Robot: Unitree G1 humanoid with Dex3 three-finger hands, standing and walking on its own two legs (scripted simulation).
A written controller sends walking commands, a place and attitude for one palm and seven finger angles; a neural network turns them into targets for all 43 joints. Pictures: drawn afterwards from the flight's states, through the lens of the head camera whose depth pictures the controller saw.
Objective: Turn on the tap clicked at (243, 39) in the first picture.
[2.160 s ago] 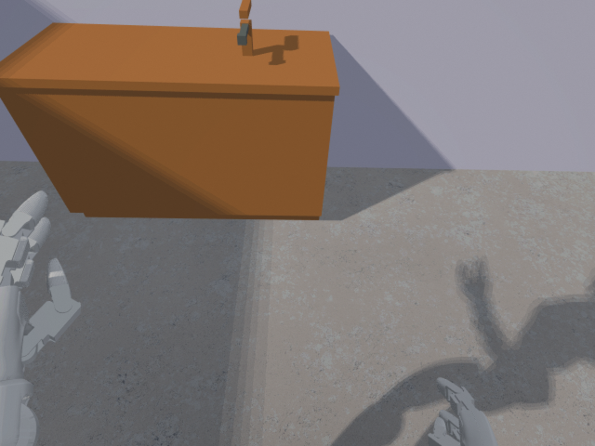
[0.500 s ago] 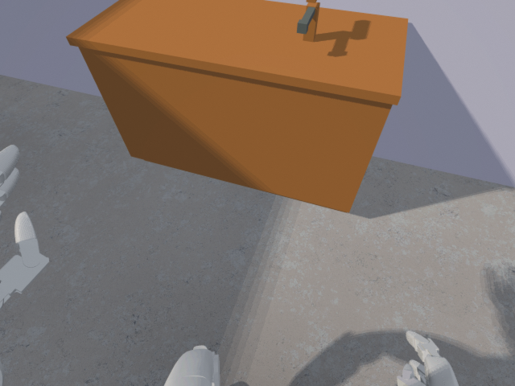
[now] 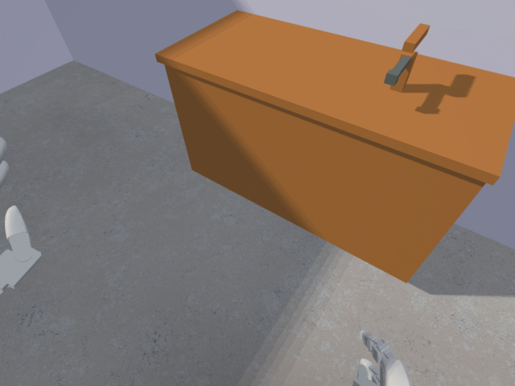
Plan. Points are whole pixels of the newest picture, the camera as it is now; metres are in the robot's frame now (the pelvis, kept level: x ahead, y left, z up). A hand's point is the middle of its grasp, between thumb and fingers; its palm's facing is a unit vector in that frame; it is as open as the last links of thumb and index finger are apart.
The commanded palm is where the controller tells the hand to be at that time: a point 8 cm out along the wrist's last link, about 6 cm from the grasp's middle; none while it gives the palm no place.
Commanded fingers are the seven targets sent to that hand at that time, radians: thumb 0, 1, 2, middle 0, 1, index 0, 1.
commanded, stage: walk to a spot facing it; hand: left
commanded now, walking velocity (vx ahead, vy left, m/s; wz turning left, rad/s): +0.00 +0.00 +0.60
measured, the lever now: (392, 77) +0.84 -0.28 +0.05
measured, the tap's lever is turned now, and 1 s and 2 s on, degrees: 0 0 0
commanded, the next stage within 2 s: none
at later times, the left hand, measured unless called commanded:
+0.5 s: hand (22, 256) +0.21 +0.28 +0.18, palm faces +0.61 -0.67 -0.43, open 7.4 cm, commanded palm +0.12 +0.29 +0.18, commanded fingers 0.00 0.90 0.90 -0.20 -0.30 -0.20 -0.30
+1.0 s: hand (4, 384) +0.09 +0.22 +0.18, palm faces +0.81 -0.43 -0.40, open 7.4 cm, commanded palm +0.02 +0.23 +0.18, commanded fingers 0.00 0.90 0.90 -0.20 -0.30 -0.20 -0.30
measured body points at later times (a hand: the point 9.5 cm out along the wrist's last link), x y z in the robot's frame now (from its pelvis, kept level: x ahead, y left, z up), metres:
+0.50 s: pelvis +0.06 -0.02 +0.00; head +0.10 +0.01 +0.44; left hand +0.17 +0.31 +0.20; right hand +0.31 -0.19 -0.08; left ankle +0.06 +0.10 -0.73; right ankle +0.08 -0.16 -0.67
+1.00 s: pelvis +0.06 -0.09 +0.01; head +0.08 -0.09 +0.46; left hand +0.05 +0.24 +0.20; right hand +0.35 -0.20 -0.07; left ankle -0.04 +0.02 -0.67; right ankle +0.14 -0.15 -0.73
